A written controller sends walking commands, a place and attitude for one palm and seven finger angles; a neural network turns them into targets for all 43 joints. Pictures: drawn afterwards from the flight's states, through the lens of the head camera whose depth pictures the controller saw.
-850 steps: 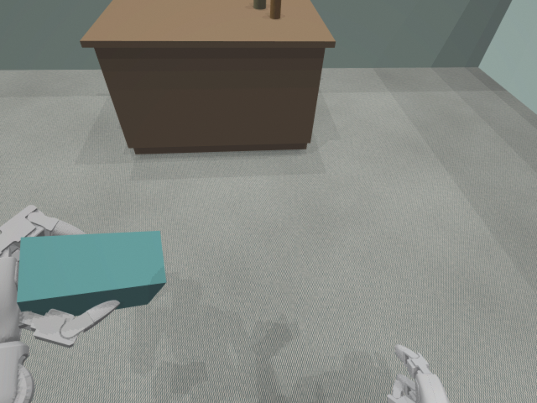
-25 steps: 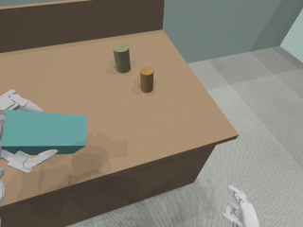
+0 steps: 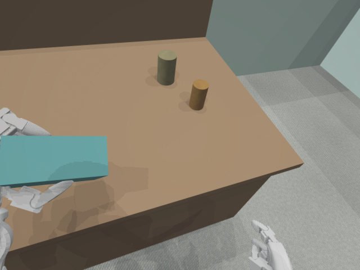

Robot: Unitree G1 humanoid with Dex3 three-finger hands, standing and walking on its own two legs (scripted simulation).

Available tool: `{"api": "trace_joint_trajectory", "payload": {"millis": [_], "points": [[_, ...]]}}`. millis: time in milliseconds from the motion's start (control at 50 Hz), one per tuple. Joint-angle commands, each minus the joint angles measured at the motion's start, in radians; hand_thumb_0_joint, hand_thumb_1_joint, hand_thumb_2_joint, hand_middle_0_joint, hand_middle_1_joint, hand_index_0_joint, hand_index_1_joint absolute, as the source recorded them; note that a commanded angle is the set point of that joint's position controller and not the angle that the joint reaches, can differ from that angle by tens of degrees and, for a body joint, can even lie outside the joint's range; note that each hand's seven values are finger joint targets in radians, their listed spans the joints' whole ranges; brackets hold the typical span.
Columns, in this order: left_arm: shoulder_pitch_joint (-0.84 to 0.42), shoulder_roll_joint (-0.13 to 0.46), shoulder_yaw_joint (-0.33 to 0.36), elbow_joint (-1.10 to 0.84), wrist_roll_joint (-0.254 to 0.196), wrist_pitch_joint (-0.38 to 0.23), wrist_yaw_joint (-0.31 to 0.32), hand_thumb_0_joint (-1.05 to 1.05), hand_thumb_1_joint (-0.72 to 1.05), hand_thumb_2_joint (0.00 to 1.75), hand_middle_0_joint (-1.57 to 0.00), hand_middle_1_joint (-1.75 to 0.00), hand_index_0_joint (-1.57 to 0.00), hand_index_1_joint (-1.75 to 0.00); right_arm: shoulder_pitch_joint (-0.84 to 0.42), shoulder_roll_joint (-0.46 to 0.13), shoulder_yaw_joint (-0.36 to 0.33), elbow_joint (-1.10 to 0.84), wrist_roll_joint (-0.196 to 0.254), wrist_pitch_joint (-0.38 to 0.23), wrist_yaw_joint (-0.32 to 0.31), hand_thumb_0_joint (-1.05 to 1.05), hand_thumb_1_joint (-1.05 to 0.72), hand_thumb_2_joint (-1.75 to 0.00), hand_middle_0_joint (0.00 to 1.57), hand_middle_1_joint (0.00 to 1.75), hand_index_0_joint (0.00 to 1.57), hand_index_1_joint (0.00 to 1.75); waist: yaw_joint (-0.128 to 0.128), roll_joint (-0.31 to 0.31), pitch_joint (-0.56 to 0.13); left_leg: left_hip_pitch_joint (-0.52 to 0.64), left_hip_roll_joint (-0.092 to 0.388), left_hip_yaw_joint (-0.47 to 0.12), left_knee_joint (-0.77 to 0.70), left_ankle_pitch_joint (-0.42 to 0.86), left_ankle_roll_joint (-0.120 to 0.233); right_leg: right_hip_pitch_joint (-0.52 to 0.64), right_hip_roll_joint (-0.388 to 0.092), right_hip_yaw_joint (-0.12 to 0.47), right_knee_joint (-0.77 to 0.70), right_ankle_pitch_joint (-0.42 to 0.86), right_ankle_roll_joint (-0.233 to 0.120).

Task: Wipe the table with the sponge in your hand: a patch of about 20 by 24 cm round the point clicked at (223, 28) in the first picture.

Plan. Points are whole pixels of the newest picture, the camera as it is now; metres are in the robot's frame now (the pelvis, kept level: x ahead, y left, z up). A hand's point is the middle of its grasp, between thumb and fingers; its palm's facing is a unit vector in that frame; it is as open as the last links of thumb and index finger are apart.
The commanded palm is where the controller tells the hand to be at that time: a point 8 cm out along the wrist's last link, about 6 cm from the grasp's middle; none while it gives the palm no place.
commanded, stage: come to a stop and stand still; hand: left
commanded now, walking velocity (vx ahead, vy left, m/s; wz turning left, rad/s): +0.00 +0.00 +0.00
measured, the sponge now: (72, 161) +0.24 +0.22 +0.15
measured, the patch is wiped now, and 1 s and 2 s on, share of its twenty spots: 0.00 0.00 0.00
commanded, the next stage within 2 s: look again from close up in 0.36 s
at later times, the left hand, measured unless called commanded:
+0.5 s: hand (32, 175) +0.21 +0.26 +0.16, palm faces +0.38 -0.84 -0.38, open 10.2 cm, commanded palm +0.15 +0.29 +0.18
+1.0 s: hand (70, 172) +0.22 +0.21 +0.16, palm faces +0.38 -0.85 -0.37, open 10.2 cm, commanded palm +0.16 +0.24 +0.18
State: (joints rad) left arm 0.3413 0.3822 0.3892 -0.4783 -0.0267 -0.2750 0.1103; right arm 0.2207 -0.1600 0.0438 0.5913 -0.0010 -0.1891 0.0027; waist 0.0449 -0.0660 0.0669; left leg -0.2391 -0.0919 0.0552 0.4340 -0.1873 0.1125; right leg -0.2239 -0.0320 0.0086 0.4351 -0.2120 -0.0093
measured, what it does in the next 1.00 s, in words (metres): stands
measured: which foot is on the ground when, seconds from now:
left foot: down 0.00-1.00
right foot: down 0.00-1.00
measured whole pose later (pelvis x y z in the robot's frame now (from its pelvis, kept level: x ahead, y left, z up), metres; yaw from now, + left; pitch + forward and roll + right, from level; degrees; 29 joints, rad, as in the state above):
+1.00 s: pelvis +0.00 -0.04 +0.00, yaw +0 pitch +0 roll -1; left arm 0.41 0.37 0.34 -0.41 -0.03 -0.23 0.10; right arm 0.21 -0.19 0.02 0.59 0.01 -0.12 -0.03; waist 0.03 -0.02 0.02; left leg -0.24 -0.05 0.04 0.40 -0.17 0.07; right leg -0.18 0.03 -0.02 0.37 -0.19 -0.02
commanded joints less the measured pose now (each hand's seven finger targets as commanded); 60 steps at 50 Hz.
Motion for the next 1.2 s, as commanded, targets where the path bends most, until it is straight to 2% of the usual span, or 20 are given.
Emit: {"api": "trace_joint_trajectory", "payload": {"millis": [0,40,80,100,180,200,320,380,400,480,500,580,640,680,700,780,820,980,1000,1180], "points": [[-0.032,0.118,0.021,-0.165,0.005,-0.040,-0.003,0.00,0.10,1.30,-1.20,-1.60,-1.20,-1.60,-0.062,-0.170,-0.077,-0.135,-0.005,-0.040,-0.010,0.00,-0.90,-0.90,0.20,0.30,0.20,0.30,-0.022,0.164,-0.159,0.102,0.259,-0.230,-0.189,0.199,-0.180,0.001,0.017,-0.006,0.042,-0.033,-0.006],[-0.052,0.145,0.051,-0.167,0.003,-0.033,-0.001,0.00,0.10,1.30,-1.20,-1.60,-1.20,-1.60,-0.071,-0.168,-0.078,-0.144,-0.004,-0.027,-0.015,0.00,-0.90,-0.90,0.20,0.30,0.20,0.30,-0.020,0.142,-0.155,0.110,0.261,-0.217,-0.175,0.254,-0.195,0.012,0.011,-0.006,0.022,-0.024,-0.007],[-0.066,0.193,0.096,-0.184,0.003,-0.031,0.003,0.00,0.10,1.30,-1.20,-1.60,-1.20,-1.60,-0.097,-0.164,-0.069,-0.152,-0.003,-0.018,-0.019,0.00,-0.90,-0.90,0.20,0.30,0.20,0.30,-0.018,0.173,-0.155,0.118,0.249,-0.205,-0.179,0.264,-0.206,0.020,0.016,-0.013,0.007,-0.021,-0.010],[-0.082,0.159,0.063,-0.187,-0.004,-0.034,-0.002,0.00,0.10,1.30,-1.20,-1.60,-1.20,-1.60,-0.092,-0.161,-0.065,-0.151,-0.008,-0.009,-0.020,0.00,-0.90,-0.90,0.20,0.30,0.20,0.30,-0.022,0.182,-0.161,0.101,0.246,-0.215,-0.177,0.239,-0.207,0.037,0.015,-0.014,-0.008,-0.023,-0.013],[-0.046,0.197,0.100,-0.269,-0.006,-0.039,0.002,0.00,0.10,1.30,-1.20,-1.60,-1.20,-1.60,-0.117,-0.164,-0.069,-0.173,0.000,-0.009,-0.023,0.00,-0.90,-0.90,0.20,0.30,0.20,0.30,-0.018,0.185,-0.211,0.155,0.225,-0.197,-0.162,0.259,-0.221,0.058,0.017,-0.020,-0.020,0.020,-0.019],[-0.026,0.163,0.069,-0.257,-0.015,-0.039,-0.003,0.00,0.10,1.30,-1.20,-1.60,-1.20,-1.60,-0.110,-0.164,-0.066,-0.173,-0.005,-0.003,-0.021,0.00,-0.90,-0.90,0.20,0.30,0.20,0.30,-0.020,0.198,-0.205,0.138,0.228,-0.207,-0.179,0.222,-0.221,0.060,0.018,-0.018,-0.016,0.003,-0.016],[0.036,0.145,0.069,-0.207,-0.012,-0.029,0.004,0.00,0.10,1.30,-1.20,-1.60,-1.20,-1.60,-0.102,-0.173,-0.079,-0.172,0.004,0.007,-0.024,0.00,-0.90,-0.90,0.20,0.30,0.20,0.30,-0.023,0.172,-0.181,0.079,0.229,-0.211,-0.205,0.050,-0.215,0.084,0.007,-0.005,-0.045,0.029,-0.015],[0.011,0.152,0.077,-0.180,-0.001,-0.025,0.008,0.00,0.10,1.30,-1.20,-1.60,-1.20,-1.60,-0.113,-0.178,-0.079,-0.168,0.010,0.010,-0.031,0.00,-0.90,-0.90,0.20,0.30,0.20,0.30,-0.023,0.160,-0.153,0.042,0.224,-0.199,-0.220,-0.043,-0.194,0.082,0.011,0.002,-0.050,0.032,-0.010],[-0.005,0.121,0.044,-0.157,-0.004,-0.028,0.003,0.00,0.10,1.30,-1.20,-1.60,-1.20,-1.60,-0.106,-0.179,-0.077,-0.163,0.006,0.014,-0.033,0.00,-0.90,-0.90,0.20,0.30,0.20,0.30,-0.025,0.157,-0.145,0.019,0.223,-0.212,-0.231,-0.078,-0.188,0.088,0.012,0.001,-0.053,0.029,-0.008],[-0.045,0.163,0.066,-0.188,0.008,-0.031,0.011,0.00,0.10,1.30,-1.20,-1.60,-1.20,-1.60,-0.121,-0.180,-0.079,-0.169,0.011,0.009,-0.039,0.00,-0.90,-0.90,0.20,0.30,0.20,0.30,-0.022,0.149,-0.154,0.022,0.215,-0.212,-0.229,-0.108,-0.177,0.099,0.008,0.012,-0.058,0.031,-0.007],[-0.054,0.125,0.030,-0.179,0.006,-0.035,0.006,0.00,0.10,1.30,-1.20,-1.60,-1.20,-1.60,-0.115,-0.180,-0.077,-0.166,0.007,0.010,-0.040,0.00,-0.90,-0.90,0.20,0.30,0.20,0.30,-0.023,0.151,-0.146,-0.001,0.212,-0.221,-0.238,-0.128,-0.173,0.108,0.013,0.007,-0.058,0.030,-0.006],[-0.040,0.157,0.058,-0.182,0.016,-0.034,0.013,0.00,0.10,1.30,-1.20,-1.60,-1.20,-1.60,-0.121,-0.181,-0.080,-0.170,0.011,0.004,-0.039,0.00,-0.90,-0.90,0.20,0.30,0.20,0.30,-0.020,0.152,-0.137,-0.031,0.206,-0.212,-0.230,-0.195,-0.149,0.124,0.006,0.021,-0.069,0.024,-0.008],[-0.034,0.137,0.046,-0.161,0.013,-0.038,0.010,0.00,0.10,1.30,-1.20,-1.60,-1.20,-1.60,-0.108,-0.181,-0.079,-0.168,0.007,0.004,-0.038,0.00,-0.90,-0.90,0.20,0.30,0.20,0.30,-0.021,0.153,-0.130,-0.059,0.201,-0.220,-0.229,-0.231,-0.135,0.132,0.007,0.027,-0.078,0.020,-0.009],[-0.018,0.164,0.073,-0.171,0.015,-0.039,0.012,0.00,0.10,1.30,-1.20,-1.60,-1.20,-1.60,-0.116,-0.179,-0.080,-0.168,0.009,0.001,-0.039,0.00,-0.90,-0.90,0.20,0.30,0.20,0.30,-0.020,0.158,-0.140,-0.048,0.199,-0.214,-0.217,-0.201,-0.134,0.132,0.006,0.028,-0.081,0.027,-0.010],[-0.015,0.132,0.047,-0.147,0.007,-0.041,0.008,0.00,0.10,1.30,-1.20,-1.60,-1.20,-1.60,-0.111,-0.175,-0.074,-0.165,0.005,0.004,-0.039,0.00,-0.90,-0.90,0.20,0.30,0.20,0.30,-0.020,0.138,-0.137,-0.050,0.194,-0.209,-0.211,-0.203,-0.127,0.126,0.003,0.027,-0.094,0.022,-0.009],[-0.011,0.155,0.063,-0.163,0.006,-0.038,0.007,0.00,0.10,1.30,-1.20,-1.60,-1.20,-1.60,-0.117,-0.177,-0.078,-0.165,0.009,-0.002,-0.040,0.00,-0.90,-0.90,0.20,0.30,0.20,0.30,-0.025,0.151,-0.142,-0.010,0.185,-0.197,-0.170,-0.140,-0.120,0.089,-0.007,0.045,-0.120,0.018,-0.017],[-0.012,0.140,0.049,-0.146,-0.002,-0.036,0.003,0.00,0.10,1.30,-1.20,-1.60,-1.20,-1.60,-0.107,-0.170,-0.077,-0.161,0.009,-0.001,-0.043,0.00,-0.90,-0.90,0.20,0.30,0.20,0.30,-0.026,0.121,-0.155,0.018,0.190,-0.202,-0.170,-0.110,-0.125,0.076,-0.002,0.046,-0.123,0.021,-0.018],[-0.045,0.161,0.054,-0.173,-0.008,-0.011,0.002,0.00,0.10,1.30,-1.20,-1.60,-1.20,-1.60,-0.119,-0.170,-0.078,-0.160,0.006,0.014,-0.050,0.00,-0.90,-0.90,0.20,0.30,0.20,0.30,-0.028,0.148,-0.162,0.040,0.219,-0.203,-0.167,-0.146,-0.096,0.047,0.020,0.034,-0.095,0.002,-0.022],[-0.048,0.136,0.031,-0.172,-0.011,-0.009,0.000,0.00,0.10,1.30,-1.20,-1.60,-1.20,-1.60,-0.111,-0.168,-0.078,-0.160,0.004,0.016,-0.050,0.00,-0.90,-0.90,0.20,0.30,0.20,0.30,-0.032,0.147,-0.165,0.043,0.220,-0.204,-0.157,-0.127,-0.093,0.048,0.017,0.032,-0.092,0.012,-0.027],[0.030,0.176,0.079,-0.205,-0.040,0.023,-0.007,0.00,0.10,1.30,-1.20,-1.60,-1.20,-1.60,-0.101,-0.168,-0.083,-0.171,0.013,0.034,-0.049,0.00,-0.90,-0.90,0.20,0.30,0.20,0.30,-0.039,0.150,-0.207,0.096,0.210,-0.148,-0.005,0.229,-0.089,0.056,-0.002,0.043,-0.059,0.206,-0.050]]}}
